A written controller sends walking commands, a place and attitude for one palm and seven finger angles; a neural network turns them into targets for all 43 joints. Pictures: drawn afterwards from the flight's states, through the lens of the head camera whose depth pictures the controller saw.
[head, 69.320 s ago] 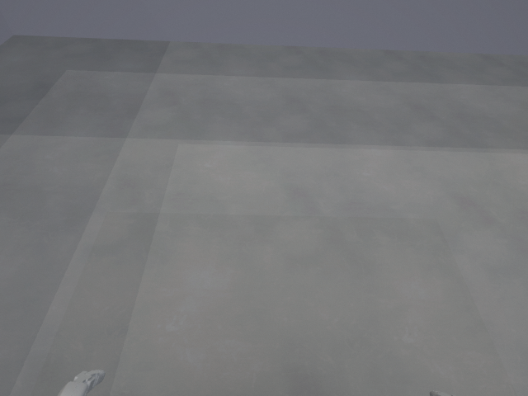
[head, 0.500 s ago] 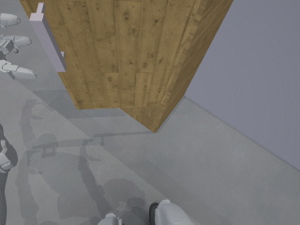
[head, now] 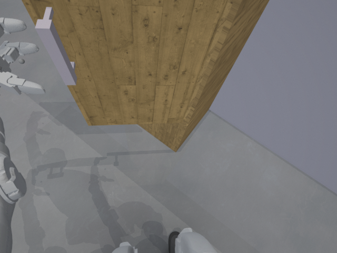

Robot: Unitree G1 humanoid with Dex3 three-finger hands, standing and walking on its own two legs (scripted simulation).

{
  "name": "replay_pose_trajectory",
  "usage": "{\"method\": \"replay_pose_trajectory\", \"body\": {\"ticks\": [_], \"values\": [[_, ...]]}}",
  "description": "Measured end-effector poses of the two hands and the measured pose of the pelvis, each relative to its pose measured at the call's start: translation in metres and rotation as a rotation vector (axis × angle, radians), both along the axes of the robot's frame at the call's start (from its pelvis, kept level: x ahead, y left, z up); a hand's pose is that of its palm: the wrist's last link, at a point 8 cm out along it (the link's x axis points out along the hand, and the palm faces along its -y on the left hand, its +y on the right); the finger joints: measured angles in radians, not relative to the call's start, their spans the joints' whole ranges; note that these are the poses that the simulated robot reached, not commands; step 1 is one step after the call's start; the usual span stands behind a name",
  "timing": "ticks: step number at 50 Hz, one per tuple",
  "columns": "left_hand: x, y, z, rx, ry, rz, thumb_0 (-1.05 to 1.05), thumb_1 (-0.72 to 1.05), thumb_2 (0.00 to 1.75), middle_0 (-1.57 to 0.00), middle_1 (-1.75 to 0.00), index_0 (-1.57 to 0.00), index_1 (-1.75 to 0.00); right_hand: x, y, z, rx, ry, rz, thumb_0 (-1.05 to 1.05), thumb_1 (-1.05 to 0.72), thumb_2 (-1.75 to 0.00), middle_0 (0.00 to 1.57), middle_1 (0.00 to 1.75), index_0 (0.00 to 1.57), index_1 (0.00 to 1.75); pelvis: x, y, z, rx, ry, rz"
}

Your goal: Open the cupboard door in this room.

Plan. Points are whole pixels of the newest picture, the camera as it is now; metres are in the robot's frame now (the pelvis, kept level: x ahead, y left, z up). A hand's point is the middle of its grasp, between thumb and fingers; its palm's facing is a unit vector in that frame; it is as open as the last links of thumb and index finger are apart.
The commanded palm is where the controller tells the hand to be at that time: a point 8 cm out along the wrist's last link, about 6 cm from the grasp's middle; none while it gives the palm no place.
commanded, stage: move the hooked fingers beside the handle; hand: left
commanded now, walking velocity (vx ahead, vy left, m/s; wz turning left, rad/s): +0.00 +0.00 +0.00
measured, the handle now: (61, 50) +0.55 +0.20 +0.09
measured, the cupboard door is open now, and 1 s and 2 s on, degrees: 42 42 41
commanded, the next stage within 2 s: slide the fingers in behind the handle in 0.32 s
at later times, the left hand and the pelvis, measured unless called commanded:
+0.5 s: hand (23, 64) +0.50 +0.26 +0.11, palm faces +0.00 -1.00 -0.02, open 14.0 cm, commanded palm +0.48 +0.30 +0.10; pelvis -0.01 +0.00 +0.00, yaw +1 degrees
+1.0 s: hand (39, 65) +0.50 +0.23 +0.10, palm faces +0.00 -1.00 -0.02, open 13.9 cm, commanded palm +0.48 +0.27 +0.10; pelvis -0.01 +0.00 +0.00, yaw +0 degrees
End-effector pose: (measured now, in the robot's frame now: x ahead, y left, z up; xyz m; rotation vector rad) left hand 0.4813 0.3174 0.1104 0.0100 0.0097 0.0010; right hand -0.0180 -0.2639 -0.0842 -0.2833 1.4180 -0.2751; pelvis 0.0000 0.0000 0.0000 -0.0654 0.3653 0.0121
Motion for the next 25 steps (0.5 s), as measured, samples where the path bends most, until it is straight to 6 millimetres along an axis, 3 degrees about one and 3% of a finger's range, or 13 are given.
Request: {"method": "replay_pose_trajectory", "body": {"ticks": [12, 25], "values": [[-0.011, -0.005, -0.005, 0.006, 0.027, -0.003, -0.01, -0.5, 0.3, -0.29, -1.2, -0.3, -1.2, 0.022, 0.001, -0.004, 0.01, -0.069, 0.036, 0.0, -0.91, -0.89, 0.2, 0.3, 0.2, 0.3, -0.003, 0.0, 0.0, 0.004, -0.018, 0.006], [-0.007, -0.003, -0.001, 0.014, 0.022, 0.003, -0.01, -0.5, 0.3, -0.3, -1.2, -0.3, -1.2, -0.007, -0.003, -0.004, -0.011, -0.023, 0.017, 0.0, -0.91, -0.89, 0.2, 0.3, 0.2, 0.3, -0.015, -0.001, -0.004, 0.004, -0.009, 0.008]]}}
